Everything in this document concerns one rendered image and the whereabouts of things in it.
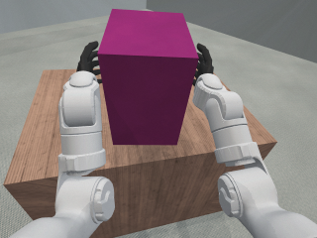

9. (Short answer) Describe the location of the pedestal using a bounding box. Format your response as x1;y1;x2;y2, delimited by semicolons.
3;68;277;238

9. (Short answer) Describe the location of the right robot upper arm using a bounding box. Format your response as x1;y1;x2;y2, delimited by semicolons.
217;167;317;238

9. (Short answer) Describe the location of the left robot upper arm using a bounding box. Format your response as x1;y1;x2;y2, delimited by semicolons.
8;177;115;238

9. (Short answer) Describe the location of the robot left forearm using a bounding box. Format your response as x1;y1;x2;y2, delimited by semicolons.
54;70;106;212

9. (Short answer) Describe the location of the carton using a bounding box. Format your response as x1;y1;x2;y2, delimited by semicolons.
97;9;199;146

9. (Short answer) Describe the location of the robot right hand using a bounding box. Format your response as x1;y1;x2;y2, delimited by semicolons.
192;43;214;86

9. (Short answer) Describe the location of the robot left hand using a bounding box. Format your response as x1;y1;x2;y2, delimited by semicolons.
76;41;102;84

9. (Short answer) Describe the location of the robot right forearm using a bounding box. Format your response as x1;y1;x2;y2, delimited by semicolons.
192;73;278;202

